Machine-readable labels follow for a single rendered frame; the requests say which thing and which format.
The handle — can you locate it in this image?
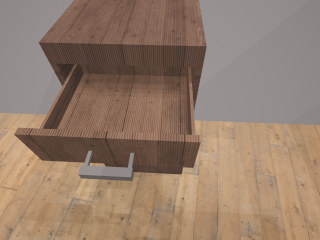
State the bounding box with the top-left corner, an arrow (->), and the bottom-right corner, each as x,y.
78,150 -> 135,181

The cabinet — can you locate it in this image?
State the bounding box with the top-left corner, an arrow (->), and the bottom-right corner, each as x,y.
39,0 -> 207,175

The drawer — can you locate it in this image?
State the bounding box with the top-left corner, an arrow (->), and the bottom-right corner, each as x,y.
14,64 -> 201,168

